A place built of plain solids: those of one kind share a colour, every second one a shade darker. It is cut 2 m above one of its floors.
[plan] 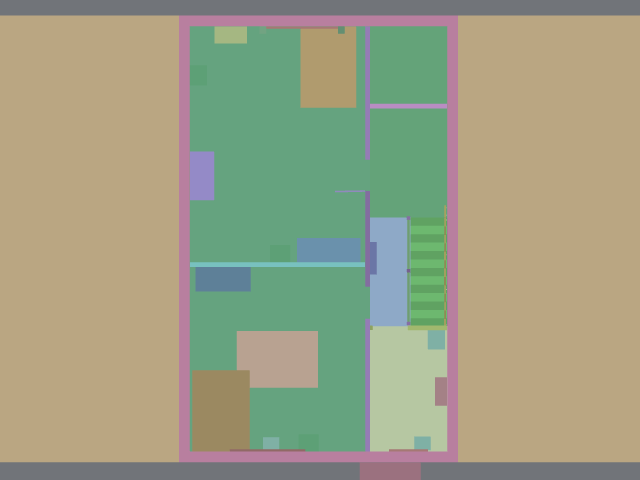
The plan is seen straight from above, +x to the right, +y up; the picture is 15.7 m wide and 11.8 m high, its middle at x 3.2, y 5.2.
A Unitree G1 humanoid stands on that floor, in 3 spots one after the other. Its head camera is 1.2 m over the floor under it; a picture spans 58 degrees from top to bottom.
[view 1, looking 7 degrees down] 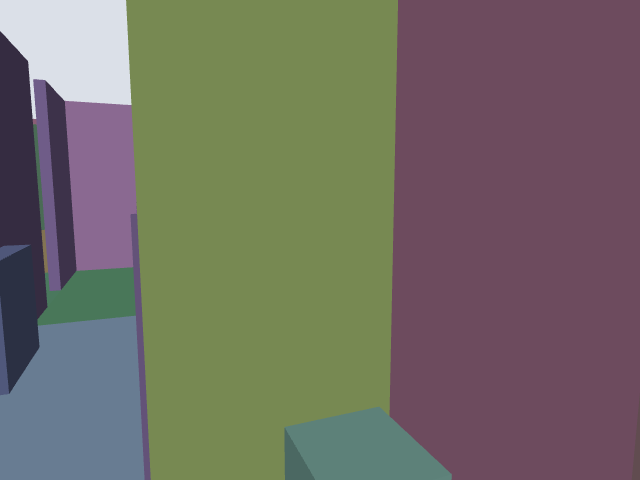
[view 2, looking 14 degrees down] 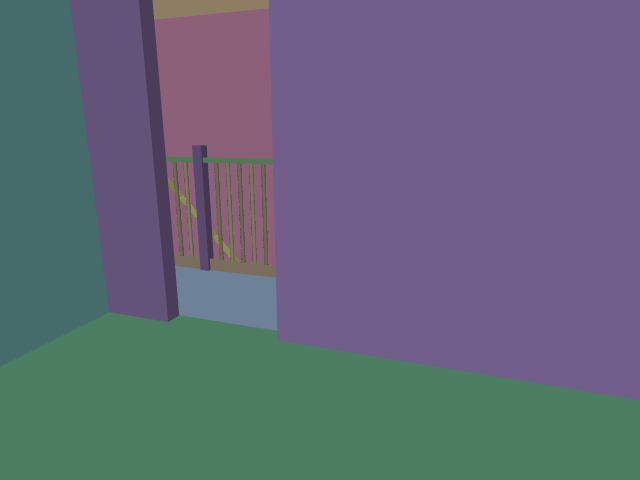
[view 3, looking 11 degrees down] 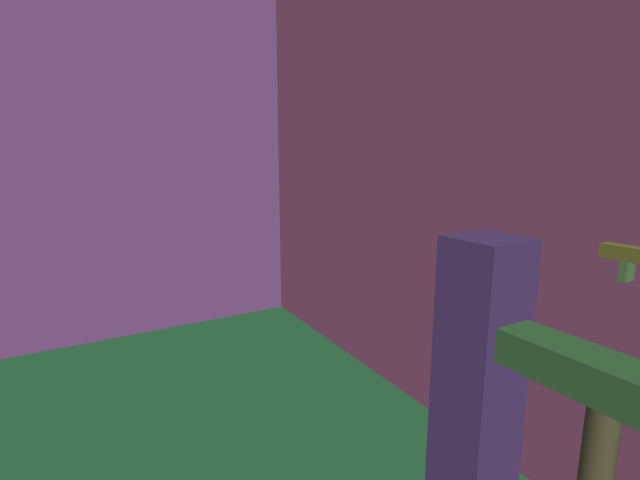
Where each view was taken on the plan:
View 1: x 5.38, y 1.45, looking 68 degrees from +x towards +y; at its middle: box_wall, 1.67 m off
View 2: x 2.15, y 2.25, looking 19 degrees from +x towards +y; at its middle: landing_wall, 2.36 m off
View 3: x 4.93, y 5.39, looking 60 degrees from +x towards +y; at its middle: wall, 2.85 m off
